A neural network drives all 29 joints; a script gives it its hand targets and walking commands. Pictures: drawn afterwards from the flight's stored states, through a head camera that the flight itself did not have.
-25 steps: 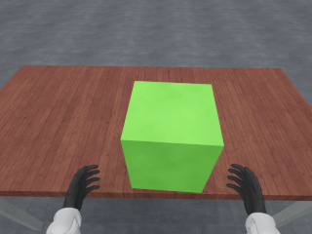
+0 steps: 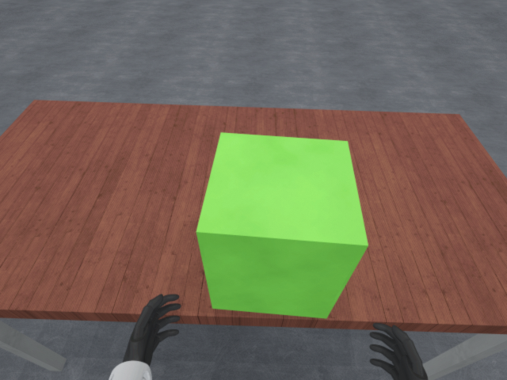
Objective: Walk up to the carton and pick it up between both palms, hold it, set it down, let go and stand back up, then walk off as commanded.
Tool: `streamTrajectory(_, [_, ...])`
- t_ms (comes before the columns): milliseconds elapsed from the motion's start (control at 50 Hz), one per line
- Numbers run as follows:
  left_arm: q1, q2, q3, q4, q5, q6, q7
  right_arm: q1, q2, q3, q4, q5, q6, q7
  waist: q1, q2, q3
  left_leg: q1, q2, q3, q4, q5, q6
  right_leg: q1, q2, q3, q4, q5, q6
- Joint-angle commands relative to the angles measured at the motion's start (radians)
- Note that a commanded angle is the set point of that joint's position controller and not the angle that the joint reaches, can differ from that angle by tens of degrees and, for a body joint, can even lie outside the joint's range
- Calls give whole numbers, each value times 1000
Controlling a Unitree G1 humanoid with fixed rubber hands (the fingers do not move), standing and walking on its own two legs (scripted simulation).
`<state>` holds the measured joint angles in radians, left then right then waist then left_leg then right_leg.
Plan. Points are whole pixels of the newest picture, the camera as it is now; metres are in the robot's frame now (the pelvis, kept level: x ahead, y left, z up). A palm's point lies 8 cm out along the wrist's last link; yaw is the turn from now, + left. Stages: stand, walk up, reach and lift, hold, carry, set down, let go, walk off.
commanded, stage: set down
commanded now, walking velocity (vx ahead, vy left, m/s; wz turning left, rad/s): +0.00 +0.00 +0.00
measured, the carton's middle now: (276, 229) +0.37 +0.01 +0.03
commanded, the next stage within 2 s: let go in 0.88 s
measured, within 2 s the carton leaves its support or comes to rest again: neither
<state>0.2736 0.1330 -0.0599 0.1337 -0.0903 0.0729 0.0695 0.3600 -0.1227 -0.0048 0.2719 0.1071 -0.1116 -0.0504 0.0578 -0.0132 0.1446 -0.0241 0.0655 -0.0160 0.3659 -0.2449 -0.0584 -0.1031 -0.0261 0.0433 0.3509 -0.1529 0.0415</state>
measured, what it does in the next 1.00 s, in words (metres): stands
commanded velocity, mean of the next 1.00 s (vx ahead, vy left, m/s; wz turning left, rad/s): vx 0.00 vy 0.00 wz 0.00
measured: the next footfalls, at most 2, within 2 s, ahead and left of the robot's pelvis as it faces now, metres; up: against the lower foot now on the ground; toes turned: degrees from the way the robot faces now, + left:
none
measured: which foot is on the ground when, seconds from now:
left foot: down 0.00-1.00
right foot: down 0.00-1.00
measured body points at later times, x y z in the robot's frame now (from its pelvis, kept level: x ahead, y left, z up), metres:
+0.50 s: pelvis -0.01 +0.00 +0.00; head -0.04 -0.01 +0.45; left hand +0.19 +0.21 -0.03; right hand +0.20 -0.21 -0.04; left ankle -0.02 +0.15 -0.74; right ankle +0.03 -0.15 -0.74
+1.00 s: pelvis -0.03 -0.01 +0.00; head -0.06 -0.02 +0.44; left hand +0.20 +0.21 -0.03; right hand +0.20 -0.21 -0.04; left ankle -0.02 +0.15 -0.74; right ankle +0.03 -0.15 -0.74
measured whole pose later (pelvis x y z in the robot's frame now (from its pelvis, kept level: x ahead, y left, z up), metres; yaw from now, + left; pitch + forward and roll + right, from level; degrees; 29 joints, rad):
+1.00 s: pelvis -0.03 -0.01 +0.00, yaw +2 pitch -11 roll +0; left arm 0.08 0.16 0.04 0.37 0.02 0.22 -0.04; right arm 0.13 -0.16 -0.01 0.43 -0.02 0.00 -0.01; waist 0.01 0.02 0.12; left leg 0.04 0.06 -0.05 0.38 -0.23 -0.05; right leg -0.04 -0.03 0.02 0.40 -0.16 0.02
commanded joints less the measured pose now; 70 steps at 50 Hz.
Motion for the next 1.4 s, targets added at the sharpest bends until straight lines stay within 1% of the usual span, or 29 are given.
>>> streamTrajectory(0, [-122, 180, 70, -247, -48, -77, 30, -176, -107, -79, -336, -1, -123, 7, 4, 8, -265, -104, -103, 83, -36, 227, 15, 142, 69, -45, -35, 127, -45])
streamTrajectory(20, [-111, 138, 63, -114, 1, -46, 25, -174, -143, -88, -164, -37, -100, 18, -16, 35, -198, -100, -94, 62, -50, 233, 1, 117, 77, -61, -31, 113, -52])
streamTrajectory(40, [-97, 156, 65, -211, -35, -71, 22, -142, -126, -72, -292, -5, -128, 16, -12, 2, -263, -82, -93, 77, -34, 269, 0, 126, 81, -52, -30, 134, -51])
streamTrajectory(100, [-84, 146, 36, -70, -40, -67, 10, -132, -131, -52, -165, -1, -120, 21, -29, 1, -233, -105, -92, 74, -43, 244, 1, 117, 75, -54, -36, 113, -51])
streamTrajectory(120, [-89, 185, 62, -195, -63, -102, 8, -113, -100, -37, -266, 41, -135, 18, -14, -11, -271, -117, -95, 78, -35, 290, 14, 134, 66, -53, -32, 161, -48])
streamTrajectory(140, [-97, 145, 48, -130, -63, -106, 1, -103, -118, -60, -234, 29, -133, 16, -40, -19, -263, -94, -85, 73, -41, 294, 12, 113, 74, -63, -25, 159, -41])
streamTrajectory(180, [-78, 105, 36, 75, 3, -46, -23, -122, -119, -20, -3, -18, -84, 23, -46, 14, -115, -67, -93, 83, -63, 219, 9, 60, 64, -55, -75, 59, -59])
streamTrajectory(200, [-128, 141, 56, -29, -45, -92, -32, -128, -101, -9, -123, 5, -108, 11, -41, -31, -162, -109, -91, 94, -58, 212, 13, 110, 67, -52, -65, 69, -58])
streamTrajectory(240, [-93, 95, 37, 225, 50, -6, -52, -167, -109, -9, 159, -41, -37, 14, -48, 41, -19, -115, -91, 94, -93, 118, 1, 74, 48, -53, -106, -43, -62])
streamTrajectory(260, [-139, 96, 29, 87, 33, -25, -33, -204, -148, -27, 52, -24, -50, 27, -28, 45, -55, -125, -81, 94, -103, 100, -9, 85, 72, -68, -81, -79, -63])
streamTrajectory(340, [-158, 123, 64, 219, 63, 62, -47, -254, -143, -13, 136, -66, -15, 17, -3, -20, -4, -149, -103, 113, -111, -2, 19, 107, 57, -40, -93, -161, -56])
streamTrajectory(380, [-152, 109, 40, 164, 29, 50, -57, -190, -119, -6, 50, -51, -12, 2, -41, -66, -17, -160, -99, 108, -113, -11, 31, 119, 54, -49, -95, -125, -55])
streamTrajectory(420, [-140, 59, 41, 222, 82, 107, -52, -236, -133, -10, 149, -68, 26, 25, -10, 8, 32, -166, -90, 106, -142, -55, 22, 95, 61, -67, -103, -188, -71])
streamTrajectory(440, [-177, 49, 29, 108, 62, 73, -31, -259, -155, -61, 65, -57, 10, 36, -15, 33, -17, -194, -73, 87, -148, -54, 18, 130, 77, -80, -67, -156, -70])
streamTrajectory(480, [-163, 37, 32, 243, 114, 133, -42, -268, -173, -51, 174, -89, 60, 41, -27, 35, 64, -229, -75, 98, -169, -129, 21, 138, 84, -88, -68, -197, -69])
streamTrajectory(500, [-147, 50, 28, 160, 74, 100, -40, -219, -150, -36, 46, -64, 36, 35, -38, -34, 22, -239, -84, 102, -151, -100, 39, 171, 83, -77, -55, -147, -62])
streamTrajectory(520, [-182, 31, 26, 318, 107, 151, -61, -279, -175, -33, 188, -96, 78, 34, -42, -34, 85, -238, -77, 103, -165, -141, 36, 157, 81, -81, -66, -187, -65])
streamTrajectory(540, [-185, 38, 33, 199, 77, 128, -57, -249, -164, -32, 45, -80, 60, 30, -46, -43, 42, -248, -79, 111, -160, -119, 38, 172, 76, -71, -64, -170, -68])
streamTrajectory(580, [-176, 36, 19, 398, 120, 196, -77, -290, -160, -36, 243, -128, 129, 30, -54, -23, 139, -244, -90, 114, -161, -187, 30, 123, 60, -71, -94, -254, -73])
streamTrajectory(620, [-195, 50, 25, 280, 98, 180, -86, -259, -179, -47, 150, -113, 121, 25, -54, -79, 108, -190, -94, 120, -139, -141, 33, 97, 57, -48, -106, -238, -63])
streamTrajectory(700, [-168, 52, 42, 362, 141, 240, -104, -247, -169, -40, 284, -124, 157, 31, -56, 14, 146, -220, -78, 119, -165, -174, 42, 144, 66, -64, -74, -211, -69])
streamTrajectory(720, [-164, 48, 48, 198, 88, 196, -100, -237, -181, -50, 108, -98, 126, 31, -40, -24, 58, -257, -59, 112, -173, -123, 49, 207, 80, -74, -50, -147, -66])
streamTrajectory(740, [-149, 24, 45, 337, 149, 249, -106, -249, -183, -50, 246, -132, 161, 33, -56, 24, 150, -249, -73, 120, -190, -146, 39, 180, 81, -80, -61, -161, -70])
streamTrajectory(760, [-158, 67, 57, 256, 99, 215, -113, -244, -168, -56, 136, -119, 136, 25, -60, -22, 68, -300, -69, 123, -185, -133, 48, 242, 91, -81, -30, -106, -57])
streamTrajectory(820, [-130, 29, 62, 353, 144, 256, -114, -260, -175, -57, 245, -143, 185, 42, -37, 21, 146, -336, -66, 128, -207, -208, 46, 250, 88, -82, -29, -191, -65])
streamTrajectory(840, [-158, 54, 58, 226, 111, 217, -108, -230, -185, -74, 150, -120, 161, 41, -54, -13, 75, -361, -45, 116, -205, -209, 66, 294, 107, -94, 6, -149, -63])
streamTrajectory(940, [-133, 76, 76, 333, 122, 233, -133, -222, -187, -56, 174, -146, 167, 18, -56, -83, 98, -269, -82, 134, -164, -142, 62, 188, 74, -78, -62, -194, -60])
streamTrajectory(1020, [-129, 85, 89, 342, 152, 255, -134, -214, -176, -54, 200, -156, 167, 16, -56, -4, 147, -230, -93, 147, -144, -162, 44, 162, 74, -75, -70, -223, -57])
streamTrajectory(1380, [-130, 56, 98, 362, 160, 264, -150, -213, -186, -59, 203, -147, 144, 19, -43, -76, 150, -127, -94, 139, -111, -146, 43, 70, 69, -94, -112, -276, -51])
